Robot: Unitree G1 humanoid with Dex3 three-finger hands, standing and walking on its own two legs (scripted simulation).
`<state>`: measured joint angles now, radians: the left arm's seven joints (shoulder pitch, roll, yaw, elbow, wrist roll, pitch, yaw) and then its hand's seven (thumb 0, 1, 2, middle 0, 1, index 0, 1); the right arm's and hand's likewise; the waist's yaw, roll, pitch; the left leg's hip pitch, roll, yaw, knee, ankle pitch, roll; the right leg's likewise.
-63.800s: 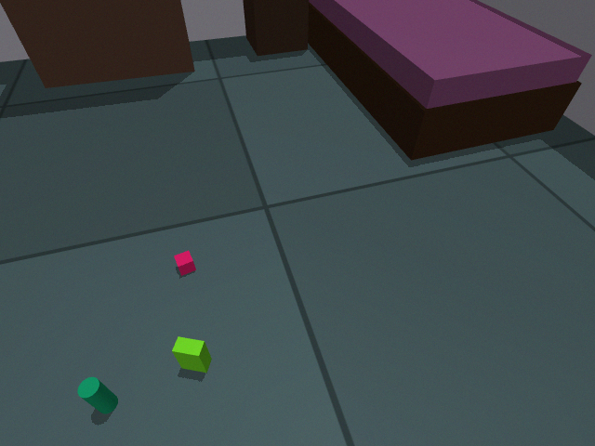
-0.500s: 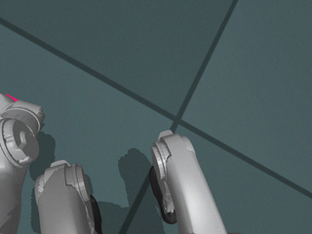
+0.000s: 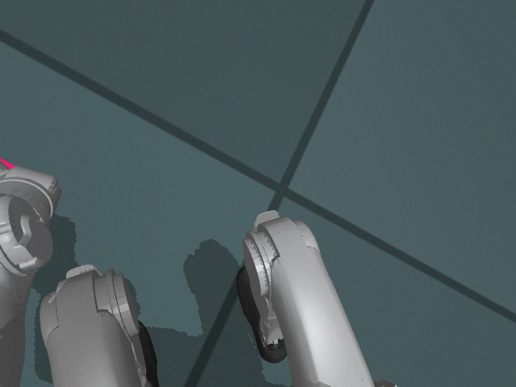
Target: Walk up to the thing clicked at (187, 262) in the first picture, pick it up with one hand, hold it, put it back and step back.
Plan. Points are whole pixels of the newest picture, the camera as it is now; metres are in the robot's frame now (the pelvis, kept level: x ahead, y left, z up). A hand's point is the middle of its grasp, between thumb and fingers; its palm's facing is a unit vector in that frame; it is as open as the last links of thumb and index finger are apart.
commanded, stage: lower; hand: left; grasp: from above
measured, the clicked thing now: (9, 187) +0.47 +0.26 -0.19
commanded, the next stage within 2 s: rest in 0.12 s
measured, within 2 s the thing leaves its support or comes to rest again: rests again in 1.06 s
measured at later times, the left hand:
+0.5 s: hand (34, 198) +0.46 +0.24 -0.23, palm faces -0.14 -0.43 -0.89, open 9.8 cm
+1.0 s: hand (39, 205) +0.45 +0.24 -0.26, palm faces -0.12 -0.47 -0.88, open 9.7 cm
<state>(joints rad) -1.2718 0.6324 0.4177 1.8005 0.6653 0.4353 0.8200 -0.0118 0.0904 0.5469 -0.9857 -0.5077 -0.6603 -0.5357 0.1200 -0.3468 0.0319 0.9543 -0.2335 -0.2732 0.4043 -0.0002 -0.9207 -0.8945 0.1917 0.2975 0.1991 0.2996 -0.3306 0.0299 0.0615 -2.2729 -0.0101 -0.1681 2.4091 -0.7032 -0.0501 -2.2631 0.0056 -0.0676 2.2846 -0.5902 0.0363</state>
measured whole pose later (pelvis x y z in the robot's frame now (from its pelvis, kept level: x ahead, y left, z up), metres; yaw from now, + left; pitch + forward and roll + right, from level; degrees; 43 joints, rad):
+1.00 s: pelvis +0.01 +0.01 -0.02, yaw -2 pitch +28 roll -12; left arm -1.24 0.74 0.35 1.76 0.45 0.38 0.89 0.00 0.13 0.53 -0.95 -0.54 -0.62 -0.54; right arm 0.06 -0.41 0.22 0.77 -0.23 -0.26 0.51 0.00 -0.92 -0.90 0.19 0.30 0.20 0.30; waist -0.40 -0.06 0.26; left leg -2.26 -0.04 -0.24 2.52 -0.75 -0.05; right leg -2.20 0.00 -0.12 2.35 -0.64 0.05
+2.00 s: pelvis +0.01 +0.01 -0.02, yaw -2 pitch +27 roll -12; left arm -1.21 0.74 0.33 1.74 0.43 0.37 0.88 0.00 -0.23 0.79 -0.37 -0.70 -0.34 -0.72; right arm 0.08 -0.41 0.24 0.76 -0.21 -0.25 0.51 0.00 -0.90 -0.89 0.19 0.30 0.20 0.30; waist -0.40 -0.05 0.26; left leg -2.25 -0.04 -0.24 2.53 -0.76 -0.04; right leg -2.19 -0.01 -0.13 2.35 -0.64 0.05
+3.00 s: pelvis +0.00 +0.00 +0.03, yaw +3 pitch +33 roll -5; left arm -1.02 0.44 -0.01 1.50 0.76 0.35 0.41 0.00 -0.13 0.68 -0.40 -0.68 -0.41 -0.66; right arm 0.12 -0.34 0.01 0.84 -0.09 -0.19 0.34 0.00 -0.91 -0.89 0.19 0.30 0.20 0.30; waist -0.23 0.08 -0.12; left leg -2.18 -0.01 -0.11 2.30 -0.70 -0.02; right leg -2.18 -0.01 -0.02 2.21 -0.61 0.04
